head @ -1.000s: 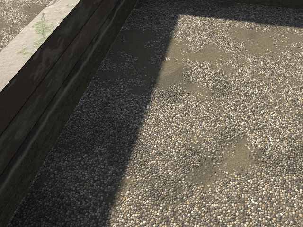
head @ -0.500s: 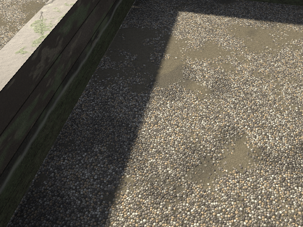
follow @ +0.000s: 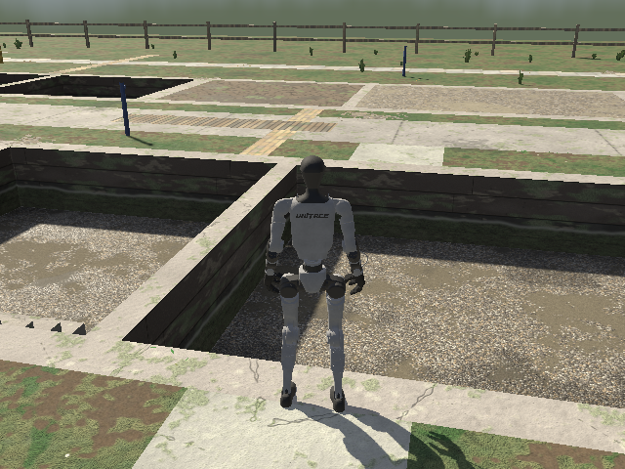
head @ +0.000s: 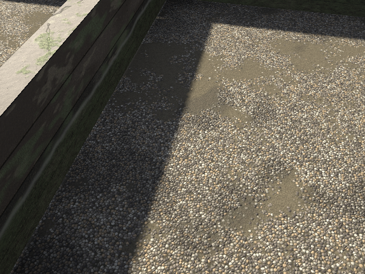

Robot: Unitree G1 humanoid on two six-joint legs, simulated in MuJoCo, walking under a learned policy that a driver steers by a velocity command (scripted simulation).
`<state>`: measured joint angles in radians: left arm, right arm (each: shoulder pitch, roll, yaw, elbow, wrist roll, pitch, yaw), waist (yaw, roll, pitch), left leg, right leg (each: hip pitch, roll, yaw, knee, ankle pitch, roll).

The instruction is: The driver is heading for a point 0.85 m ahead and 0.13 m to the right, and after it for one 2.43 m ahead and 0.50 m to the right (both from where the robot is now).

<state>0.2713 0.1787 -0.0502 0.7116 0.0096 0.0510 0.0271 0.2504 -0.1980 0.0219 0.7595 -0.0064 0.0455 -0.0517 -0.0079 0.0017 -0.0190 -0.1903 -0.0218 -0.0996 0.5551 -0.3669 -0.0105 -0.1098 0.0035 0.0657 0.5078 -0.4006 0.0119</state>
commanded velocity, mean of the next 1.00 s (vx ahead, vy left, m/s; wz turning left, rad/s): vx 0.47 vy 0.00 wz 0.00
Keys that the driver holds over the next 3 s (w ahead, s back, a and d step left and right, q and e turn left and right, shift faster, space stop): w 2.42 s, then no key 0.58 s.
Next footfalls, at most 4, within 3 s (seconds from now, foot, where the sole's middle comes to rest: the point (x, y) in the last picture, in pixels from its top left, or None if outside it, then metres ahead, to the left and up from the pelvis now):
none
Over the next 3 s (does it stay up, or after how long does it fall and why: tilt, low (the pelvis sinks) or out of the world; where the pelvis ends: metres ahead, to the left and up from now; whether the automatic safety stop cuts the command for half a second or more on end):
stays up -0.02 0.00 0.01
